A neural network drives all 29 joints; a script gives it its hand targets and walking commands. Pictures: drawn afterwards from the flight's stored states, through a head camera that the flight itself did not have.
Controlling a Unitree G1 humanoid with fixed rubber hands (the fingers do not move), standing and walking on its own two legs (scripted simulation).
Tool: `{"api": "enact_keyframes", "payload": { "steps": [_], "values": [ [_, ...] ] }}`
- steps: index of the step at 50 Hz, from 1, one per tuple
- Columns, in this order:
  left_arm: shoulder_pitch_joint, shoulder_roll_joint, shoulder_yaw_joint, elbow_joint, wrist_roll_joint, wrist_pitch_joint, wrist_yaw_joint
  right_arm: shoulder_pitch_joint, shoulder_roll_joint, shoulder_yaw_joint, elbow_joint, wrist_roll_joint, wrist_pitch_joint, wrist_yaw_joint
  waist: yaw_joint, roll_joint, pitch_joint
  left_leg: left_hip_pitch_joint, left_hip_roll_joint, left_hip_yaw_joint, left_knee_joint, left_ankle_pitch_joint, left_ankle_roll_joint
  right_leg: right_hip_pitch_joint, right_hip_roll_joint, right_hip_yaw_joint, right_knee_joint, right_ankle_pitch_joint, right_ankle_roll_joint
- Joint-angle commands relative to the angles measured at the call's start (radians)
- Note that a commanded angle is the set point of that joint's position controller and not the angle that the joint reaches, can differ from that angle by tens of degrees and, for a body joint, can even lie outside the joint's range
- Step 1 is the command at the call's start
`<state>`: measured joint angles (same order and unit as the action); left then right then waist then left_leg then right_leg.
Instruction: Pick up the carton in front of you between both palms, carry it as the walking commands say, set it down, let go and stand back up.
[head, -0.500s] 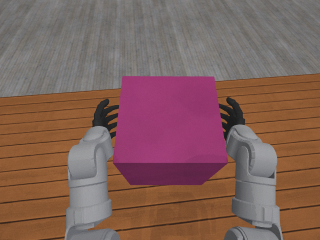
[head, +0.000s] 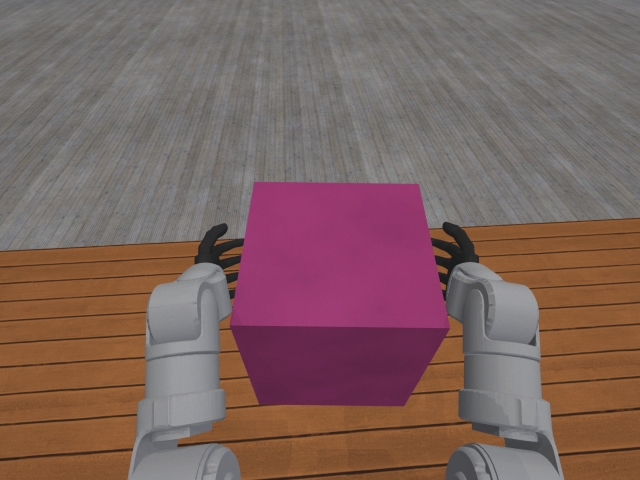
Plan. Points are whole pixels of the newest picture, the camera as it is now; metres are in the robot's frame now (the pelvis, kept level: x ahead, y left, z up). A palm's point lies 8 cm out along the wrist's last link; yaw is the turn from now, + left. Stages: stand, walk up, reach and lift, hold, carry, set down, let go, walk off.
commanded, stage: carry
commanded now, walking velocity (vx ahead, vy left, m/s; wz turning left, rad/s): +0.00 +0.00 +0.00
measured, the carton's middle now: (333, 301) +0.34 +0.00 +0.05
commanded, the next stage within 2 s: none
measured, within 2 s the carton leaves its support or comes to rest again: neither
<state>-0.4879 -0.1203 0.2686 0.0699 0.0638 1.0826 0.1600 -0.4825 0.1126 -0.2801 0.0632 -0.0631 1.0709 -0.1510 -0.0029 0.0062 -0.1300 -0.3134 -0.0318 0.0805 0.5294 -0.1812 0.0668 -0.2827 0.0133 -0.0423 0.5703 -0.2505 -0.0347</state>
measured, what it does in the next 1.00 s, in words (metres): stands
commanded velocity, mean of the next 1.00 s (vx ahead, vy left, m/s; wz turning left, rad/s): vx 0.11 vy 0.00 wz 0.00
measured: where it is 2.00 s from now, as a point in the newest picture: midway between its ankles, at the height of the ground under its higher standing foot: (319, 443)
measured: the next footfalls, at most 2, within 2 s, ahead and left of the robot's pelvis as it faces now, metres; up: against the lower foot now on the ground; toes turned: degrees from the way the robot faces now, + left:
left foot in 1.42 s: +0.31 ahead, +0.09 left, -0.02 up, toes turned +3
right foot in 1.96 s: +0.64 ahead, -0.05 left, -0.04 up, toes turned -4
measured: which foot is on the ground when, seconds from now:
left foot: down 0.00-1.00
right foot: down 0.00-1.00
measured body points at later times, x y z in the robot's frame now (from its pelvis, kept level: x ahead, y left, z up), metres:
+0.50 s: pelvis -0.01 +0.00 +0.00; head -0.03 +0.00 +0.45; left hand +0.33 +0.15 +0.11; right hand +0.33 -0.16 +0.11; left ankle +0.01 +0.08 -0.73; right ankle -0.02 -0.10 -0.73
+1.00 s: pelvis +0.02 +0.00 -0.01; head -0.02 -0.01 +0.44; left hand +0.35 +0.14 +0.11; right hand +0.35 -0.16 +0.11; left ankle +0.01 +0.08 -0.73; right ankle -0.02 -0.10 -0.73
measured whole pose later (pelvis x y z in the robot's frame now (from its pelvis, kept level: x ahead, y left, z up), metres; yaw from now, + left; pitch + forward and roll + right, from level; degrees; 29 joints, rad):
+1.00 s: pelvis +0.02 +0.00 -0.01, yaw +0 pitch +3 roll +0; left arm -0.49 -0.11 0.29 0.09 0.06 1.10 0.16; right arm -0.50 0.12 -0.29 0.11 -0.08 1.08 -0.16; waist -0.01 0.01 -0.17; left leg -0.34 -0.02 0.09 0.59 -0.24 0.07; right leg -0.31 0.02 -0.04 0.65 -0.38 -0.07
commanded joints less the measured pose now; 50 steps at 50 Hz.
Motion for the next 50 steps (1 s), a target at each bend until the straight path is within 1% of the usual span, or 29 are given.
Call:
{"api": "enact_keyframes", "payload": {
  "steps": [1, 9, 25, 40, 42, 43, 44, 45, 46, 47, 48, 49, 50],
  "values": [
    [-0.601, -0.737, -0.537, -0.053, -0.144, -0.020, 0.000, -0.600, 0.753, 0.558, -0.037, 0.163, -0.007, 0.004, 0.002, -0.013, -0.257, 0.118, 0.167, -0.142, -0.073, 0.214, 0.019, 0.056, -0.145, 0.115, -0.082, 0.192, -0.039],
    [-0.629, -0.758, -0.537, -0.048, -0.150, -0.019, 0.001, -0.623, 0.774, 0.551, -0.022, 0.167, -0.008, 0.004, 0.000, -0.007, -0.268, 0.128, 0.171, -0.141, -0.074, 0.225, 0.018, 0.057, -0.141, 0.116, -0.082, 0.191, -0.039],
    [-0.642, -0.775, -0.557, -0.067, -0.169, -0.015, -0.008, -0.623, 0.776, 0.558, -0.043, 0.168, -0.003, 0.010, -0.001, -0.002, -0.297, 0.148, 0.179, -0.144, -0.057, 0.292, 0.025, 0.068, -0.136, 0.112, -0.062, 0.222, -0.035],
    [-0.642, -0.775, -0.553, -0.063, -0.164, -0.009, -0.009, -0.629, 0.778, 0.559, -0.042, 0.170, 0.001, 0.013, 0.000, -0.003, -0.293, 0.147, 0.180, -0.145, -0.057, 0.296, 0.025, 0.072, -0.137, 0.111, -0.061, 0.223, -0.034],
    [-0.642, -0.776, -0.553, -0.060, -0.164, -0.009, -0.009, -0.633, 0.778, 0.559, -0.041, 0.169, 0.001, 0.013, 0.001, 0.004, -0.295, 0.134, 0.171, -0.145, -0.081, 0.140, 0.029, 0.067, -0.126, 0.104, -0.072, 0.096, -0.040],
    [-0.643, -0.778, -0.555, -0.057, -0.162, -0.009, -0.009, -0.639, 0.778, 0.559, -0.042, 0.170, 0.001, 0.013, 0.002, 0.010, -0.280, 0.120, 0.167, -0.153, -0.094, 0.012, 0.038, 0.047, -0.114, 0.097, -0.066, -0.019, -0.046],
    [-0.644, -0.778, -0.554, -0.054, -0.161, -0.009, -0.009, -0.641, 0.779, 0.558, -0.038, 0.169, 0.002, 0.013, 0.000, 0.013, -0.256, 0.102, 0.164, -0.170, -0.111, -0.139, 0.051, 0.013, -0.099, 0.095, -0.063, -0.140, -0.054],
    [-0.648, -0.776, -0.551, -0.050, -0.158, -0.009, -0.008, -0.642, 0.777, 0.554, -0.030, 0.167, 0.002, 0.012, -0.005, 0.019, -0.224, 0.085, 0.169, -0.199, -0.130, -0.280, 0.065, -0.032, -0.083, 0.093, -0.051, -0.230, -0.063],
    [-0.653, -0.772, -0.548, -0.044, -0.155, -0.009, -0.008, -0.641, 0.773, 0.549, -0.021, 0.164, 0.002, 0.010, -0.011, 0.031, -0.194, 0.075, 0.186, -0.240, -0.151, -0.375, 0.082, -0.080, -0.069, 0.087, -0.025, -0.280, -0.068],
    [-0.657, -0.769, -0.544, -0.037, -0.153, -0.010, -0.007, -0.640, 0.769, 0.545, -0.014, 0.160, 0.002, 0.009, -0.017, 0.052, -0.177, 0.082, 0.211, -0.287, -0.174, -0.415, 0.100, -0.124, -0.053, 0.070, 0.016, -0.286, -0.069],
    [-0.657, -0.767, -0.543, -0.030, -0.153, -0.010, -0.006, -0.640, 0.764, 0.542, -0.007, 0.158, 0.001, 0.007, -0.023, 0.078, -0.164, 0.104, 0.243, -0.332, -0.190, -0.403, 0.119, -0.165, -0.033, 0.040, 0.058, -0.257, -0.065],
    [-0.654, -0.766, -0.541, -0.023, -0.155, -0.011, -0.006, -0.640, 0.761, 0.540, -0.002, 0.157, -0.001, 0.005, -0.024, 0.104, -0.159, 0.132, 0.275, -0.360, -0.193, -0.345, 0.137, -0.192, -0.011, 0.000, 0.068, -0.219, -0.057],
    [-0.653, -0.765, -0.540, -0.018, -0.156, -0.013, -0.005, -0.641, 0.761, 0.540, -0.001, 0.157, -0.003, 0.002, -0.024, 0.108, -0.168, 0.157, 0.289, -0.362, -0.171, -0.251, 0.148, -0.192, -0.005, -0.018, 0.048, -0.199, -0.052]
  ]
}}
